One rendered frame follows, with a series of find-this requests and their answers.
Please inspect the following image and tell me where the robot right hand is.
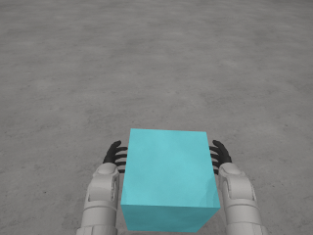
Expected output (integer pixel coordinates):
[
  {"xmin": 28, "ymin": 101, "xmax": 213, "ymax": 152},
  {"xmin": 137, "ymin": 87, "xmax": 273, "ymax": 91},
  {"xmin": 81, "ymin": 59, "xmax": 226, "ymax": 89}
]
[{"xmin": 208, "ymin": 140, "xmax": 232, "ymax": 175}]

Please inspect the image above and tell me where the robot left hand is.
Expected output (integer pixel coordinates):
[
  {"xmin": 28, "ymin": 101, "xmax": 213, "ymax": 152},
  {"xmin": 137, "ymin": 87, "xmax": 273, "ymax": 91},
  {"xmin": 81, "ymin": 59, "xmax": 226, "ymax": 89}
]
[{"xmin": 103, "ymin": 140, "xmax": 128, "ymax": 173}]

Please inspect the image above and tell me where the robot left forearm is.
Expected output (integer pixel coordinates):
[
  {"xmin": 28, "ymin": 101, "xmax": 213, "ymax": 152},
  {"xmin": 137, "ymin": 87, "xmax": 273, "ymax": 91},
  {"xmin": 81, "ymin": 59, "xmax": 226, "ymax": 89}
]
[{"xmin": 75, "ymin": 163, "xmax": 120, "ymax": 235}]

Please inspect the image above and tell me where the robot right forearm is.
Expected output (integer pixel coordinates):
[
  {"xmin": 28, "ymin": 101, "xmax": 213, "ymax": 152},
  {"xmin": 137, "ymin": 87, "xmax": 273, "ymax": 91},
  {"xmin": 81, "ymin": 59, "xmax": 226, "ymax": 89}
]
[{"xmin": 218, "ymin": 163, "xmax": 270, "ymax": 235}]

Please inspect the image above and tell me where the carton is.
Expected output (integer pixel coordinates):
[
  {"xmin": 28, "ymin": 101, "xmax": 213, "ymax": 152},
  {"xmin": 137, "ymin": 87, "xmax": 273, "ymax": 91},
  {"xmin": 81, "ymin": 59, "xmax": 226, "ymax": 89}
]
[{"xmin": 120, "ymin": 128, "xmax": 221, "ymax": 233}]

